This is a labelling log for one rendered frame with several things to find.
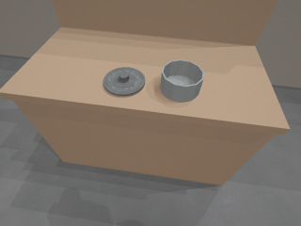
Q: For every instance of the table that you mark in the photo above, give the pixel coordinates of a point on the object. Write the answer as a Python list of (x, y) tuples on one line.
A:
[(206, 140)]

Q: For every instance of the knob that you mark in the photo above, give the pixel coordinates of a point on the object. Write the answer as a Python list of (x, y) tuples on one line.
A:
[(124, 76)]

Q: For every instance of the pot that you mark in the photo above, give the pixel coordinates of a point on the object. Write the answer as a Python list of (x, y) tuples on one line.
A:
[(181, 80)]

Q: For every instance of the lid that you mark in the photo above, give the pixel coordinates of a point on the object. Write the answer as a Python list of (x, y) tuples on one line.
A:
[(132, 86)]

